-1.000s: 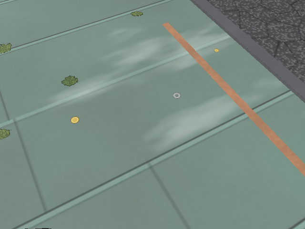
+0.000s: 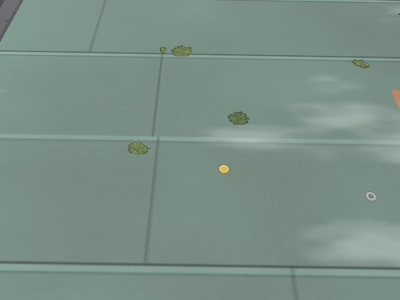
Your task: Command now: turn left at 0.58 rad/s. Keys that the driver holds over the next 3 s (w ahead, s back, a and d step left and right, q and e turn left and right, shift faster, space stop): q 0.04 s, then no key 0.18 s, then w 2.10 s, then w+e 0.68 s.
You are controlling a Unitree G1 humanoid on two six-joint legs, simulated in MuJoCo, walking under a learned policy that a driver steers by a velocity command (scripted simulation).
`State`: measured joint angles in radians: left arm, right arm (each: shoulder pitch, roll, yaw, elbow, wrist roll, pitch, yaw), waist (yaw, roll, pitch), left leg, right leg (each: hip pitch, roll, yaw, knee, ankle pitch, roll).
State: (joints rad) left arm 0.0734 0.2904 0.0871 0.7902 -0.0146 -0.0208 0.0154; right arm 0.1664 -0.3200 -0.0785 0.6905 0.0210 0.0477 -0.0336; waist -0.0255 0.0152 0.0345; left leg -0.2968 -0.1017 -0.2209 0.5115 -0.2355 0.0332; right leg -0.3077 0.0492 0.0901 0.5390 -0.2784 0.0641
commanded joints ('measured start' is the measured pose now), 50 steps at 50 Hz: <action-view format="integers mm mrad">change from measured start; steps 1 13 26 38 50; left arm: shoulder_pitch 89 51 -7 -154 106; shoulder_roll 156 133 128 91 103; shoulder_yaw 43 3 0 -36 -17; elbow -34 -33 -57 -123 -28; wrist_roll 12 12 -10 -9 25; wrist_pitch -21 11 -69 -76 -84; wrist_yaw -5 13 -39 -80 -49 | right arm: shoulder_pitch -33 -26 185 267 201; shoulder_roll -120 -36 -94 -149 -60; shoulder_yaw -29 4 -2 -24 5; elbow -85 -71 18 74 33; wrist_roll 5 -11 -15 2 -2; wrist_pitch -2 -10 -118 -114 -122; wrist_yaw -9 7 24 21 25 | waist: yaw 45 57 -29 -29 8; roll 65 -191 127 100 -109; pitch -156 -104 83 92 -52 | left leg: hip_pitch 32 -114 392 303 -278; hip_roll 155 101 371 362 253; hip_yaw -222 168 -169 78 135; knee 43 288 -385 -372 640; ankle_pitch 158 -202 -159 224 -30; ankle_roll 73 -126 180 137 -9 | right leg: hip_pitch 203 214 -547 -259 125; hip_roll -131 -255 -161 -90 -267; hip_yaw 69 83 -41 -102 189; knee -217 -243 445 1 -392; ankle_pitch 229 198 -37 243 61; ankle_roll -66 -278 -105 -94 -303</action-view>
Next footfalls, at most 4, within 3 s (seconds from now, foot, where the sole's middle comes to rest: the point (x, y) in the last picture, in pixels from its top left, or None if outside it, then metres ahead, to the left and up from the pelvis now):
0.02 right None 0.05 -0.13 -0.78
0.40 left None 0.01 0.12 -0.78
0.84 right None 0.37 -0.09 -0.78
1.36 left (151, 244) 0.65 0.18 -0.78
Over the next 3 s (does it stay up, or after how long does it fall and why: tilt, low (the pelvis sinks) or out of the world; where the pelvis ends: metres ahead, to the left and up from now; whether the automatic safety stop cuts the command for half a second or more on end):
stays up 1.39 0.07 -0.03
